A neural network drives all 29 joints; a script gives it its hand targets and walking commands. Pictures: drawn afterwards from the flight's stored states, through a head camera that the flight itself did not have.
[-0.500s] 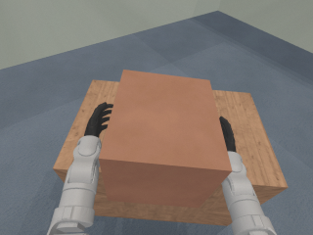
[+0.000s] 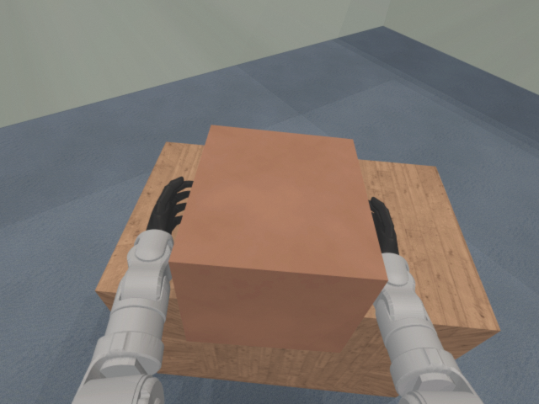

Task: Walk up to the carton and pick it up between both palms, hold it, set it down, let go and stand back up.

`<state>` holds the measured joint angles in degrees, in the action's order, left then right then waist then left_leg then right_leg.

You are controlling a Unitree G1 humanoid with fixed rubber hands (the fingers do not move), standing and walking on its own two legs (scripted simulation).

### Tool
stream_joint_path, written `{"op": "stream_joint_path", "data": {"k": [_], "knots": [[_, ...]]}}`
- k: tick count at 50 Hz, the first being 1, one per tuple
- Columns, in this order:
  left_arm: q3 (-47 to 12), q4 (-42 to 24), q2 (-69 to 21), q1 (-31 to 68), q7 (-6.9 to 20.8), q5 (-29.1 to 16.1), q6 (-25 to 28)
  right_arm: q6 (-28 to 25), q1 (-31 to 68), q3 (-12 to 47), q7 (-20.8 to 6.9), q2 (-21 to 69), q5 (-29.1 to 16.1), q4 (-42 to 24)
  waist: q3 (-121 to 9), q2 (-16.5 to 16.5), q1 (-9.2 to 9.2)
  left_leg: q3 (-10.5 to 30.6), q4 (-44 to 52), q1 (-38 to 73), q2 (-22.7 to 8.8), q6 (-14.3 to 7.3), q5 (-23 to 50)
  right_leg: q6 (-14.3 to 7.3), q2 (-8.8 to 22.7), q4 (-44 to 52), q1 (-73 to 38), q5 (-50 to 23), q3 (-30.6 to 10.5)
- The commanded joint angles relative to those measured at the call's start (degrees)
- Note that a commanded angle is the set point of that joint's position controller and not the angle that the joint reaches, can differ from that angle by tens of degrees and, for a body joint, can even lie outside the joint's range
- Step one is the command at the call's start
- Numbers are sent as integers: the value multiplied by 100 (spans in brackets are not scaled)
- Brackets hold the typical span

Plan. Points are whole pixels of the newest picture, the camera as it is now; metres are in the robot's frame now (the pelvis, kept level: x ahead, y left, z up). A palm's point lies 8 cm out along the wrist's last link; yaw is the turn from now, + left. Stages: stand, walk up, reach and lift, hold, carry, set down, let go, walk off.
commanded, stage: set down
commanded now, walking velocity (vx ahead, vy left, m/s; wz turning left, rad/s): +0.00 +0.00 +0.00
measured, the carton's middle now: (273, 235) +0.38 +0.01 +0.03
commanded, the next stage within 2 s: none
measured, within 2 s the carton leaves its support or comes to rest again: neither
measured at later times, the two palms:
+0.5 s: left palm (171, 217) +0.39 +0.18 +0.05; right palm (376, 238) +0.37 -0.17 +0.04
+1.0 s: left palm (181, 224) +0.40 +0.17 +0.02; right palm (374, 243) +0.39 -0.18 +0.00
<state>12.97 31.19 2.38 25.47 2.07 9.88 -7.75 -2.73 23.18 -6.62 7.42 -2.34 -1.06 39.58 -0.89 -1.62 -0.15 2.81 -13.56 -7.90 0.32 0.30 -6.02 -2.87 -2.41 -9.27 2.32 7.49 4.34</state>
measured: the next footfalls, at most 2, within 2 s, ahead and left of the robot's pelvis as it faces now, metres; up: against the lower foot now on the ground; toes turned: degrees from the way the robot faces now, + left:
none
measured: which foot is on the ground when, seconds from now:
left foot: down 0.00-1.00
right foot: down 0.00-1.00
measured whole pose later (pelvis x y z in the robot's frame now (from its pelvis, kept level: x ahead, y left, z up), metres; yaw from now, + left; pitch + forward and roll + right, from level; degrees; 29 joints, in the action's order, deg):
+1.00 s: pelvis +0.01 +0.00 +0.00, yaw -1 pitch +17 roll -1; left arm 15.8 64.5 3.9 39.2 -2.8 4.6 17.6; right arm -15.9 34.9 -14.6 4.6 -4.5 6.8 58.0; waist -9.4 3.2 -0.8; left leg 2.4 -12.0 -26.0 0.3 0.0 -3.1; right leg -2.5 -2.5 -8.6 21.0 4.9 3.0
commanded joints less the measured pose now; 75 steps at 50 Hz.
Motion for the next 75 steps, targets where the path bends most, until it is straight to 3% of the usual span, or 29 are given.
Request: {"op": "stream_joint_path", "data": {"k": [1,11,25,34,41,57,75], "knots": [[-2190,-1044,-2904,3624,423,-254,782,-673,3997,2007,-774,2766,146,-1601,-3057,255,73,-128,-20,255,60,42,1302,484,97,-453,-1237,-2589,-173],[-2319,-328,-3324,4136,236,-409,1299,-863,4528,2028,-873,3158,260,-1050,-3670,296,35,21,-200,153,9,61,1505,427,69,-547,-949,-2788,-199],[-1702,538,-3367,4353,225,-207,1613,-925,4623,1460,-970,3188,580,-316,-3696,320,29,90,-235,163,-6,88,1973,410,85,-506,-766,-3209,-218],[-1613,1016,-3543,4733,155,-221,2275,-1349,4824,1363,-1063,3364,866,-31,-4427,290,57,106,-266,27,-13,55,2579,448,80,-664,-816,-3984,-276],[-1497,1619,-3615,4884,114,-257,2771,-1650,4945,1394,-1101,3502,989,348,-4715,152,37,100,-226,-292,-14,-3,2609,513,92,-800,-781,-4285,-353],[-1180,2487,-3527,5422,31,-246,3423,-2010,5197,1135,-1197,3693,1298,1022,-5271,103,-42,11,-150,-960,-11,-70,2323,594,143,-952,-337,-4067,-484],[-754,2696,-3322,5513,-71,97,3550,-2002,5137,330,-1394,3375,1881,1434,-5466,314,-58,-51,-179,-781,-57,123,2239,402,103,-629,615,-3123,-379]]}}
